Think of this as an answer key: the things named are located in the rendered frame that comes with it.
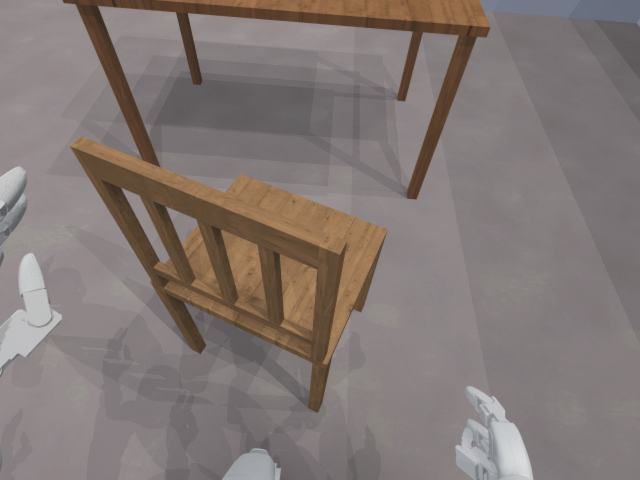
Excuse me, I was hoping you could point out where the left robot thigh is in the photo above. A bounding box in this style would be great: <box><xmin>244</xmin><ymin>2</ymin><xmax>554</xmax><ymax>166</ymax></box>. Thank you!
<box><xmin>222</xmin><ymin>453</ymin><xmax>281</xmax><ymax>480</ymax></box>

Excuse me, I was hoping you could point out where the robot right hand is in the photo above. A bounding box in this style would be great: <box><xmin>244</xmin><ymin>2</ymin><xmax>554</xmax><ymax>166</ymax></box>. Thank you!
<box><xmin>455</xmin><ymin>386</ymin><xmax>533</xmax><ymax>480</ymax></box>

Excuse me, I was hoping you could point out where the table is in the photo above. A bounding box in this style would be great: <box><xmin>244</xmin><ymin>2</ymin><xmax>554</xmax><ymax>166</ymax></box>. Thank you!
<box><xmin>63</xmin><ymin>0</ymin><xmax>491</xmax><ymax>199</ymax></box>

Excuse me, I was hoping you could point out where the robot left shin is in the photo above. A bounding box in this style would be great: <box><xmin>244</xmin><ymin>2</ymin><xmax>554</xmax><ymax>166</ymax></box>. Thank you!
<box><xmin>249</xmin><ymin>448</ymin><xmax>269</xmax><ymax>456</ymax></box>

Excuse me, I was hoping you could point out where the robot left hand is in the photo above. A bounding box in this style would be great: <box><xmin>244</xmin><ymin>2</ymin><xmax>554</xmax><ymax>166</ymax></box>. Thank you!
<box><xmin>0</xmin><ymin>166</ymin><xmax>62</xmax><ymax>377</ymax></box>

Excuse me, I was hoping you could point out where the chair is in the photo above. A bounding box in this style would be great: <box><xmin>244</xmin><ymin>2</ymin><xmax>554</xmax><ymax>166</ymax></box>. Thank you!
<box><xmin>70</xmin><ymin>137</ymin><xmax>388</xmax><ymax>413</ymax></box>

